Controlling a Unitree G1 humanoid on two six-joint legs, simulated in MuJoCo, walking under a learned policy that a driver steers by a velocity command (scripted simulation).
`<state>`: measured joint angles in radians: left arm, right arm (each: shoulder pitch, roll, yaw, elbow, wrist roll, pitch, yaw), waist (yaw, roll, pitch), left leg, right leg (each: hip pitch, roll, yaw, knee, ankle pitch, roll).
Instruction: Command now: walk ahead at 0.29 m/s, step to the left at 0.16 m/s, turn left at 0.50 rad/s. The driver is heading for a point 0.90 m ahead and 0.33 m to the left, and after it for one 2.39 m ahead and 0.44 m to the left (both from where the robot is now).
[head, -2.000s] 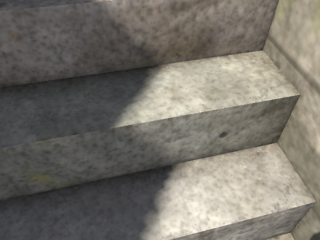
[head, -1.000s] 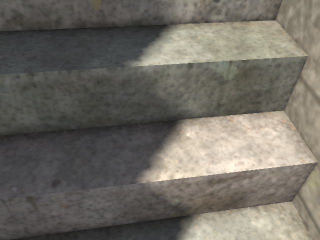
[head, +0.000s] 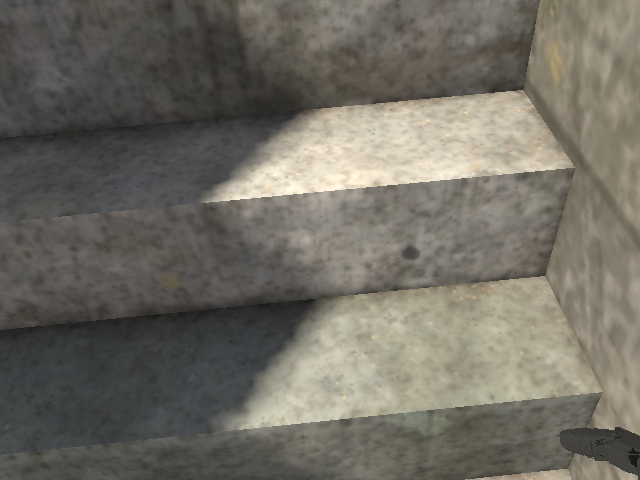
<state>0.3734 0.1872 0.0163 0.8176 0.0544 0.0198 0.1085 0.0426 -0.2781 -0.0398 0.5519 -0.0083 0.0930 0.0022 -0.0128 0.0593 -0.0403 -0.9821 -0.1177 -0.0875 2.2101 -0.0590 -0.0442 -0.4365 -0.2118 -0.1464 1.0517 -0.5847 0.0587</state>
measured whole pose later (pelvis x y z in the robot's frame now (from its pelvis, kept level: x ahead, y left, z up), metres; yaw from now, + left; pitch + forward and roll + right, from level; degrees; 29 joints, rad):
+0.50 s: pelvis +0.12 +0.09 +0.07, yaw +18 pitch +2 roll -2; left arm 0.01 0.10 -0.05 0.61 0.01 -0.10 0.00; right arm 0.62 -0.13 -0.02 0.78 -0.02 -0.06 -0.01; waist -0.15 -0.05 -0.06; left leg -0.27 -0.09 -0.19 0.55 -0.30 0.07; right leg -1.07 0.07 -0.03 2.37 -0.30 -0.07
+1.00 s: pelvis +0.17 +0.12 +0.19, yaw +26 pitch +3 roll -1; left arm 0.34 0.20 0.03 0.87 0.00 0.00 0.07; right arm 0.07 -0.22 0.02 0.67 0.04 -0.01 0.04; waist 0.05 -0.01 -0.11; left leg -0.66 0.04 0.02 1.43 -0.19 0.02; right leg -0.78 -0.01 0.12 1.22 -0.68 -0.12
